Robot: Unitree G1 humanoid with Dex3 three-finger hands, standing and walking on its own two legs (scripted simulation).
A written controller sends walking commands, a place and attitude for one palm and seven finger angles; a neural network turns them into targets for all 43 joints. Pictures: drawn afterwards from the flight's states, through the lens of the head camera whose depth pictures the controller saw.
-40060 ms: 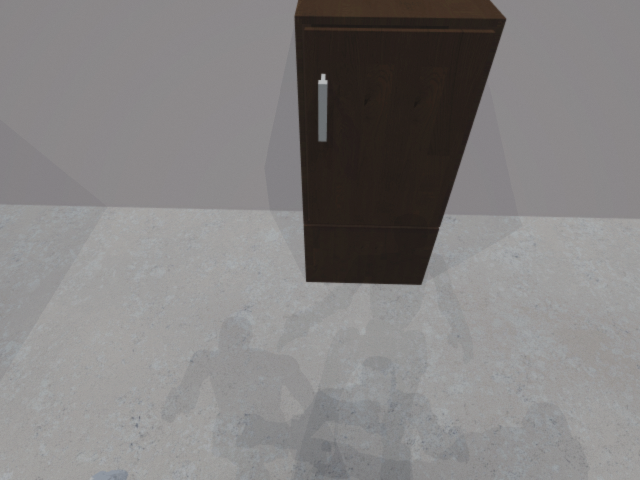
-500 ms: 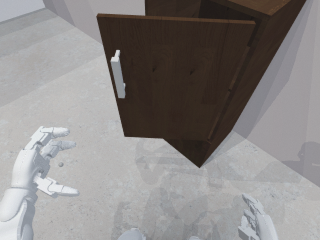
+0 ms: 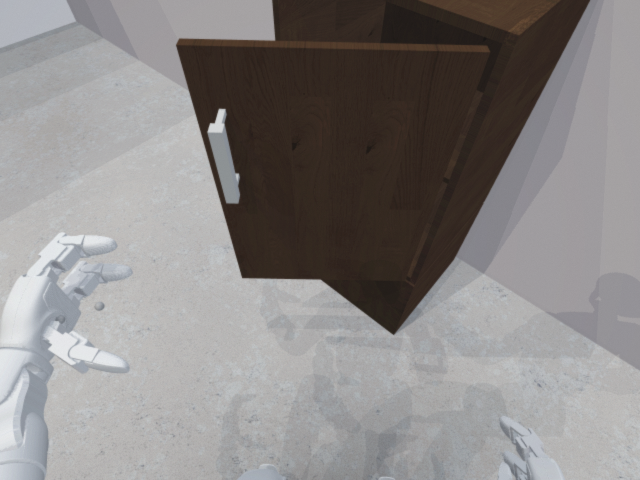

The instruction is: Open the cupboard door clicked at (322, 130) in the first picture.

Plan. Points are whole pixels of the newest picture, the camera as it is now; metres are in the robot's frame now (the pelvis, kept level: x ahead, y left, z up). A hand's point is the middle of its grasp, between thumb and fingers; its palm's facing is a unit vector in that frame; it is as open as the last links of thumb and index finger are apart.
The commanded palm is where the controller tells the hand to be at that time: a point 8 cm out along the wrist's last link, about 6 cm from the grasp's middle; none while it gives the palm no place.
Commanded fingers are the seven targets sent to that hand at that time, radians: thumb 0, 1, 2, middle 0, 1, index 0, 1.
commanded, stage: raise the hand with hooked fingers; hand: left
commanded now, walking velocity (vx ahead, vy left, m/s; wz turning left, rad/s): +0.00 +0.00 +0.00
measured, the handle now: (227, 158) +0.57 +0.18 +0.04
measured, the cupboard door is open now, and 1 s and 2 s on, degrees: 40 40 40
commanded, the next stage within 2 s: move the hooked fingers beside the handle in 0.28 s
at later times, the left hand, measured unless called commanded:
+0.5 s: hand (107, 301) +0.30 +0.26 +0.07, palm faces +0.07 -1.00 -0.03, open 14.0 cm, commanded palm +0.28 +0.31 +0.07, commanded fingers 0.00 -0.50 0.30 -0.30 -1.20 -0.30 -1.20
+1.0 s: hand (150, 239) +0.39 +0.24 +0.06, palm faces +0.04 -1.00 -0.03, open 14.0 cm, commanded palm +0.37 +0.30 +0.06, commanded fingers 0.00 -0.50 0.30 -0.30 -1.20 -0.30 -1.20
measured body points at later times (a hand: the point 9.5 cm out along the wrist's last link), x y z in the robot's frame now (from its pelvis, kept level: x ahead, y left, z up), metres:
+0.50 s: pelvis +0.00 -0.01 +0.00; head +0.05 -0.01 +0.45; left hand +0.29 +0.32 +0.07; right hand +0.15 -0.25 -0.09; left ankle +0.02 +0.10 -0.70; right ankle +0.00 -0.11 -0.70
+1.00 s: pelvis +0.00 -0.01 -0.01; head +0.08 -0.01 +0.44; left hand +0.38 +0.30 +0.07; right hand +0.08 -0.28 -0.11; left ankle +0.02 +0.10 -0.70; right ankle +0.00 -0.11 -0.70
